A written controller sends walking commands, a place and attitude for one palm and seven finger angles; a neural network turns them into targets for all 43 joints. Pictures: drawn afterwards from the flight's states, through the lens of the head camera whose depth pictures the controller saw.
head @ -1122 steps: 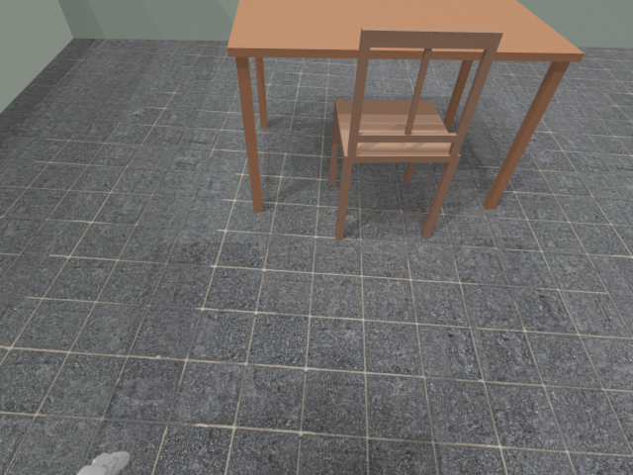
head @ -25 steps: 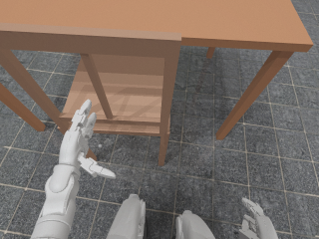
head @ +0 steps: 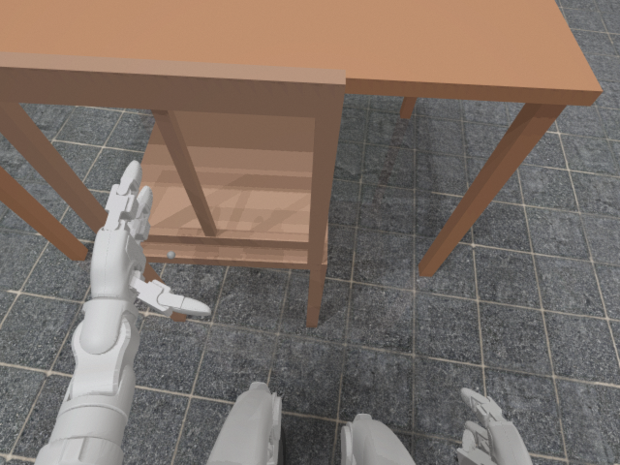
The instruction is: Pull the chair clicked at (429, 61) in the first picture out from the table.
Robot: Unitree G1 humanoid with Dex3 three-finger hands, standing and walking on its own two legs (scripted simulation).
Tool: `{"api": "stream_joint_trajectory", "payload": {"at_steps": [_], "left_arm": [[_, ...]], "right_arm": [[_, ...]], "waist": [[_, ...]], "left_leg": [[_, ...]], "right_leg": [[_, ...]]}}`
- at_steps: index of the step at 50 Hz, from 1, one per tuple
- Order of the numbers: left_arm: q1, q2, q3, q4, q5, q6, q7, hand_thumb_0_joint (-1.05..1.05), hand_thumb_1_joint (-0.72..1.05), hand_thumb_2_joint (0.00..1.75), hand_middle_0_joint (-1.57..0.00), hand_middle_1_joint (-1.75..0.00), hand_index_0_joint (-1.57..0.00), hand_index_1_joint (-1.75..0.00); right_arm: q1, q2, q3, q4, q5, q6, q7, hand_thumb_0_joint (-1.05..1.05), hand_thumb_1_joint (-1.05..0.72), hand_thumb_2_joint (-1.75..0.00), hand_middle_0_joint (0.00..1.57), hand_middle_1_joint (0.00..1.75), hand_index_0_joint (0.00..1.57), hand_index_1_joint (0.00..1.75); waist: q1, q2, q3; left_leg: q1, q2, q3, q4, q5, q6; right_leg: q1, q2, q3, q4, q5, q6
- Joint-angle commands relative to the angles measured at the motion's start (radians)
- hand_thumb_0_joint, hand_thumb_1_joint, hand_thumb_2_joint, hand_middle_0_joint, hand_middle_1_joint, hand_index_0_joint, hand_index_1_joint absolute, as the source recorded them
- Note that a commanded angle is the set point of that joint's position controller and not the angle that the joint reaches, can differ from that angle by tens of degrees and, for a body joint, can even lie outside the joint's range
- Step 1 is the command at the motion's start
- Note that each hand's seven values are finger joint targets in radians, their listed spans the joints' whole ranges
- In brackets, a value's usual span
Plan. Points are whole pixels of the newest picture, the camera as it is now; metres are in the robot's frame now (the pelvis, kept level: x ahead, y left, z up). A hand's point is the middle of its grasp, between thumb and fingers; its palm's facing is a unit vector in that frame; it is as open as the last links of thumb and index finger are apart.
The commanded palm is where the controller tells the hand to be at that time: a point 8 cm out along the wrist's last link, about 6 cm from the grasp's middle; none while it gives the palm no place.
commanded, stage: aim the fingers beside a spindle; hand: left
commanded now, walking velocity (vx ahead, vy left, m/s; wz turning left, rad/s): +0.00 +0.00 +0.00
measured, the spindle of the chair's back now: (191, 183) +0.48 +0.20 +0.02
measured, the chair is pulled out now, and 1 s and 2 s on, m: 0.00 0.00 0.00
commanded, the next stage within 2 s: push the fingers through the gap in 0.48 s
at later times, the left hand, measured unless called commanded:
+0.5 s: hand (194, 283) +0.33 +0.17 +0.01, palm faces -0.04 -1.00 -0.02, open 16.9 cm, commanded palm +0.32 +0.23 +0.03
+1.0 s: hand (186, 230) +0.40 +0.19 +0.03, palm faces +0.06 -1.00 -0.05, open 16.9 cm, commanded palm +0.36 +0.23 +0.03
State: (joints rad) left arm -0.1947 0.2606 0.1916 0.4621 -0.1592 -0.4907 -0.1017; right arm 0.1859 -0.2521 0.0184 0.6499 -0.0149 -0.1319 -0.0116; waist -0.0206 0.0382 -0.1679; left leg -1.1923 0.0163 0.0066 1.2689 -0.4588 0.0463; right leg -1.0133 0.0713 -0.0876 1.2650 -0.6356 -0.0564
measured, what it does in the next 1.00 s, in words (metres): stands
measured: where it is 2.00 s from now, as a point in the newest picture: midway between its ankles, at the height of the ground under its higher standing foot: outside the picture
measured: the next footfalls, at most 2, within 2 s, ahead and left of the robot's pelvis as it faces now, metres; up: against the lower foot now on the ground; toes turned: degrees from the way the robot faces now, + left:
none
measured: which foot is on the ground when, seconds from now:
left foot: down 0.00-1.00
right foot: down 0.00-1.00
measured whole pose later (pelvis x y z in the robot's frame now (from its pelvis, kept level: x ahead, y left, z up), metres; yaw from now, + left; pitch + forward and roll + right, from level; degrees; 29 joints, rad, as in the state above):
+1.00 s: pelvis +0.00 +0.00 +0.00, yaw -1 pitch +23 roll -4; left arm -0.36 0.27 0.23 0.62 -0.15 -0.46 -0.12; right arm 0.21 -0.26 0.01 0.66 -0.02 -0.14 -0.02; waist -0.05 0.04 -0.16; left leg -1.22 0.02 0.01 1.27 -0.45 0.05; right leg -1.04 0.08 -0.08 1.26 -0.62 -0.05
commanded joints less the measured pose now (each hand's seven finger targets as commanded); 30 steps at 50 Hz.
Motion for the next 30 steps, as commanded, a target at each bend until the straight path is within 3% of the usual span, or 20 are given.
{"api": "stream_joint_trajectory", "payload": {"at_steps": [1, 3, 5, 6, 8, 11, 14, 16, 18, 19, 21, 23, 24, 27, 28, 29, 30], "left_arm": [[-0.057, 0.037, -0.051, -0.082, -0.043, 0.050, -0.102, 0.00, -0.50, 0.30, -0.06, -0.08, -0.06, -0.08], [-0.099, 0.049, -0.060, -0.205, -0.067, 0.048, -0.132, 0.00, -0.50, 0.30, -0.06, -0.08, -0.06, -0.08], [-0.136, 0.148, 0.028, -0.358, -0.081, 0.009, -0.111, 0.00, -0.50, 0.30, -0.06, -0.08, -0.06, -0.08], [-0.170, 0.166, 0.042, -0.426, -0.083, -0.019, -0.088, 0.00, -0.50, 0.30, -0.06, -0.08, -0.06, -0.08], [-0.182, 0.246, 0.134, -0.441, -0.066, -0.065, -0.022, 0.00, -0.50, 0.30, -0.06, -0.08, -0.06, -0.08], [-0.126, 0.181, 0.115, -0.278, -0.034, -0.090, 0.019, 0.00, -0.50, 0.30, -0.06, -0.08, -0.06, -0.08], [-0.107, 0.135, 0.069, -0.089, -0.025, -0.046, -0.028, 0.00, -0.50, 0.30, -0.06, -0.08, -0.06, -0.08], [-0.101, 0.075, -0.011, -0.051, -0.035, -0.004, -0.090, 0.00, -0.50, 0.30, -0.06, -0.08, -0.06, -0.08], [-0.105, 0.034, -0.063, -0.090, -0.062, 0.028, -0.144, 0.00, -0.50, 0.30, -0.06, -0.08, -0.06, -0.08], [-0.121, 0.050, -0.061, -0.143, -0.073, 0.034, -0.159, 0.00, -0.50, 0.30, -0.06, -0.08, -0.06, -0.08], [-0.172, 0.131, 0.010, -0.273, -0.088, 0.017, -0.150, 0.00, -0.50, 0.30, -0.06, -0.08, -0.06, -0.08], [-0.189, 0.204, 0.083, -0.379, -0.088, -0.020, -0.099, 0.00, -0.50, 0.30, -0.06, -0.08, -0.06, -0.08], [-0.191, 0.229, 0.119, -0.401, -0.083, -0.040, -0.067, 0.00, -0.50, 0.30, -0.06, -0.08, -0.06, -0.08], [-0.179, 0.232, 0.166, -0.279, -0.051, -0.071, 0.001, 0.00, -0.50, 0.30, -0.06, -0.08, -0.06, -0.08], [-0.170, 0.248, 0.186, -0.231, -0.042, -0.069, 0.009, 0.00, -0.50, 0.30, -0.06, -0.08, -0.06, -0.08], [-0.132, 0.214, 0.163, -0.179, -0.033, -0.064, 0.001, 0.00, -0.50, 0.30, -0.06, -0.08, -0.06, -0.08], [-0.135, 0.177, 0.119, -0.129, -0.028, -0.049, -0.013, 0.00, -0.50, 0.30, -0.06, -0.08, -0.06, -0.08]], "right_arm": [[0.045, -0.153, -0.064, -0.141, 0.032, -0.027, -0.007, 0.00, -0.90, -0.90, 0.20, 0.30, 0.20, 0.30], [0.048, -0.153, -0.069, -0.156, 0.037, -0.033, -0.013, 0.00, -0.90, -0.90, 0.20, 0.30, 0.20, 0.30], [0.049, -0.152, -0.075, -0.153, 0.031, -0.039, -0.019, 0.00, -0.90, -0.90, 0.20, 0.30, 0.20, 0.30], [0.039, -0.148, -0.071, -0.152, 0.027, -0.044, -0.020, 0.00, -0.90, -0.90, 0.20, 0.30, 0.20, 0.30], [0.035, -0.149, -0.068, -0.126, 0.014, -0.050, -0.024, 0.00, -0.90, -0.90, 0.20, 0.30, 0.20, 0.30], [0.010, -0.131, -0.056, -0.101, 0.004, -0.050, -0.017, 0.00, -0.90, -0.90, 0.20, 0.30, 0.20, 0.30], [0.010, -0.134, -0.051, -0.096, 0.014, -0.042, -0.016, 0.00, -0.90, -0.90, 0.20, 0.30, 0.20, 0.30], [0.023, -0.141, -0.053, -0.111, 0.027, -0.040, -0.016, 0.00, -0.90, -0.90, 0.20, 0.30, 0.20, 0.30], [0.038, -0.146, -0.059, -0.131, 0.039, -0.047, -0.018, 0.00, -0.90, -0.90, 0.20, 0.30, 0.20, 0.30], [0.045, -0.151, -0.064, -0.135, 0.042, -0.048, -0.021, 0.00, -0.90, -0.90, 0.20, 0.30, 0.20, 0.30], [0.046, -0.155, -0.073, -0.138, 0.038, -0.054, -0.029, 0.00, -0.90, -0.90, 0.20, 0.30, 0.20, 0.30], [0.042, -0.158, -0.073, -0.138, 0.027, -0.060, -0.030, 0.00, -0.90, -0.90, 0.20, 0.30, 0.20, 0.30], [0.033, -0.151, -0.070, -0.134, 0.021, -0.061, -0.029, 0.00, -0.90, -0.90, 0.20, 0.30, 0.20, 0.30], [0.014, -0.135, -0.058, -0.105, 0.011, -0.055, -0.027, 0.00, -0.90, -0.90, 0.20, 0.30, 0.20, 0.30], [0.017, -0.138, -0.056, -0.098, 0.008, -0.053, -0.026, 0.00, -0.90, -0.90, 0.20, 0.30, 0.20, 0.30], [0.010, -0.130, -0.055, -0.101, 0.011, -0.049, -0.023, 0.00, -0.90, -0.90, 0.20, 0.30, 0.20, 0.30], [0.013, -0.133, -0.051, -0.103, 0.014, -0.045, -0.020, 0.00, -0.90, -0.90, 0.20, 0.30, 0.20, 0.30]], "waist": [[-0.012, -0.024, -0.361], [-0.012, 0.016, -0.446], [0.011, 0.063, -0.501], [0.008, 0.097, -0.493], [0.009, 0.066, -0.442], [-0.009, 0.007, -0.312], [-0.024, -0.032, -0.249], [-0.032, -0.019, -0.259], [-0.030, -0.015, -0.330], [-0.020, 0.001, -0.379], [-0.003, 0.037, -0.464], [0.009, 0.055, -0.489], [0.018, 0.069, -0.478], [0.004, 0.014, -0.348], [0.003, -0.009, -0.333], [0.006, -0.001, -0.314], [-0.010, -0.017, -0.289]], "left_leg": [[0.413, -0.013, -0.070, -0.125, 0.191, -0.020], [0.496, -0.009, -0.078, -0.117, 0.282, -0.020], [0.580, -0.004, -0.092, -0.124, 0.350, -0.030], [0.606, -0.006, -0.095, -0.126, 0.365, -0.032], [0.576, -0.004, -0.099, -0.123, 0.347, -0.031], [0.427, -0.013, -0.079, -0.112, 0.225, -0.022], [0.294, -0.017, -0.056, -0.086, 0.125, -0.017], [0.300, -0.015, -0.052, -0.087, 0.123, -0.016], [0.356, -0.013, -0.060, -0.090, 0.175, -0.014], [0.396, -0.011, -0.066, -0.093, 0.209, -0.016], [0.489, -0.007, -0.080, -0.100, 0.280, -0.021], [0.553, -0.005, -0.091, -0.111, 0.327, -0.024], [0.555, -0.007, -0.091, -0.119, 0.324, -0.027], [0.427, -0.011, -0.077, -0.112, 0.219, -0.022], [0.377, -0.014, -0.072, -0.101, 0.197, -0.017], [0.349, -0.015, -0.062, -0.101, 0.171, -0.021], [0.331, -0.014, -0.061, -0.103, 0.147, -0.019]], "right_leg": [[0.059, -0.013, 0.104, -0.225, 0.322, 0.033], [0.079, -0.012, 0.096, -0.209, 0.408, 0.032], [0.085, -0.009, 0.089, -0.199, 0.444, 0.029], [0.072, -0.006, 0.088, -0.197, 0.443, 0.027], [0.047, 0.003, 0.085, -0.189, 0.412, 0.026], [0.031, -0.001, 0.099, -0.195, 0.333, 0.033], [0.033, -0.016, 0.150, -0.223, 0.249, 0.041], [0.040, -0.024, 0.164, -0.241, 0.256, 0.042], [0.068, -0.026, 0.157, -0.236, 0.323, 0.042], [0.081, -0.028, 0.147, -0.229, 0.360, 0.041], [0.087, -0.023, 0.127, -0.211, 0.418, 0.039], [0.071, -0.007, 0.101, -0.193, 0.425, 0.032], [0.070, -0.006, 0.100, -0.193, 0.410, 0.030], [0.040, -0.002, 0.107, -0.195, 0.323, 0.034], [0.052, -0.004, 0.120, -0.196, 0.309, 0.036], [0.050, -0.008, 0.130, -0.202, 0.284, 0.037], [0.041, -0.009, 0.132, -0.211, 0.264, 0.038]]}}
